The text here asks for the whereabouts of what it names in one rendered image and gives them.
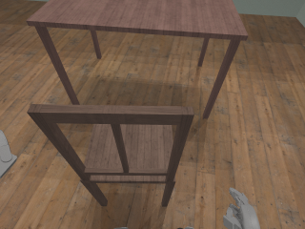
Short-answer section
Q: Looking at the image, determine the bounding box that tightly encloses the robot left hand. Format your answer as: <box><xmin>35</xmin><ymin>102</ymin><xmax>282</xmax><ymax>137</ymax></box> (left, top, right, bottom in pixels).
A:
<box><xmin>0</xmin><ymin>130</ymin><xmax>17</xmax><ymax>179</ymax></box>

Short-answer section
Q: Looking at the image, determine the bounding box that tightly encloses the robot right hand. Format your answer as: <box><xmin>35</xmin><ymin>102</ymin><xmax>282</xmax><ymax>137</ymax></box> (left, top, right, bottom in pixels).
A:
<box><xmin>223</xmin><ymin>187</ymin><xmax>260</xmax><ymax>229</ymax></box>

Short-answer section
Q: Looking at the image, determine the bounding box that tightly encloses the table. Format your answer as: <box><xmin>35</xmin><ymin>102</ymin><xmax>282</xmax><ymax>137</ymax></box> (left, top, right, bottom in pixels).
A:
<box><xmin>26</xmin><ymin>0</ymin><xmax>249</xmax><ymax>119</ymax></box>

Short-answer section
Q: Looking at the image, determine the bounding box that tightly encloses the chair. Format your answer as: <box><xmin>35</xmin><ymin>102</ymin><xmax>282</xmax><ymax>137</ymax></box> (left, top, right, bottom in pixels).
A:
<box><xmin>27</xmin><ymin>104</ymin><xmax>194</xmax><ymax>207</ymax></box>

